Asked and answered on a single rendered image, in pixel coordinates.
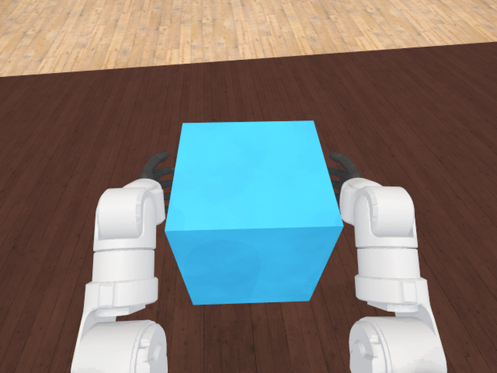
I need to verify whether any left robot upper arm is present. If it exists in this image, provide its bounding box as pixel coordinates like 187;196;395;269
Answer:
72;320;168;373

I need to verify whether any carton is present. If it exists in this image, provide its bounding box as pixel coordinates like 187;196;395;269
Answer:
165;120;344;305

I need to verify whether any right robot upper arm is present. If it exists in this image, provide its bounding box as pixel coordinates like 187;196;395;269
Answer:
349;316;447;373

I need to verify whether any right robot hand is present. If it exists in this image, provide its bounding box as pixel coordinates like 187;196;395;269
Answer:
327;152;362;214

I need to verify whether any robot right forearm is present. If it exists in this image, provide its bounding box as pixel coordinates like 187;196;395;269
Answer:
339;178;447;370

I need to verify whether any left robot hand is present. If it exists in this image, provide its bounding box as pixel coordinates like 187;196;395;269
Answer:
139;152;175;213

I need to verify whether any robot left forearm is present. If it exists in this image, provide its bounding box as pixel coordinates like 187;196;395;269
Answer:
71;179;165;373

